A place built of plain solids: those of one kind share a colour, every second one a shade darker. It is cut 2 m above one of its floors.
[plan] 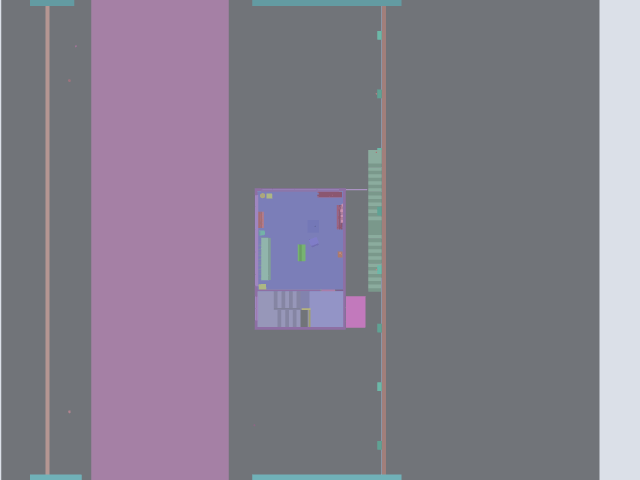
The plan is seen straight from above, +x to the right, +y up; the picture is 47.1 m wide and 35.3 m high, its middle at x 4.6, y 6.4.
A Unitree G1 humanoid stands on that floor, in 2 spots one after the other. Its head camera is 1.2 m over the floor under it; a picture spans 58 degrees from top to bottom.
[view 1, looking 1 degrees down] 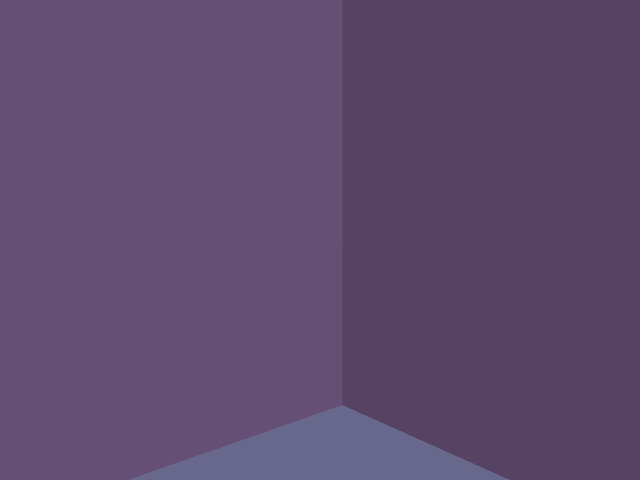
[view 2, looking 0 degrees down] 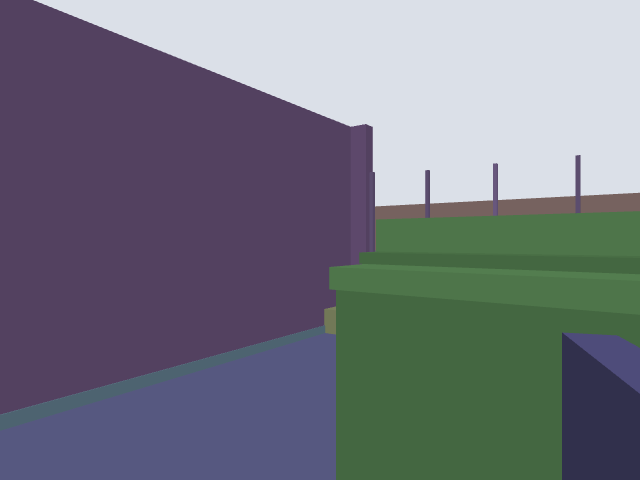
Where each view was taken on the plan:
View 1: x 4.11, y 2.04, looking -40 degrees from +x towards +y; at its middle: wall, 2.86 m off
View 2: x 5.20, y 6.00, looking -144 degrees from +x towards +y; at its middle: wall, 5.52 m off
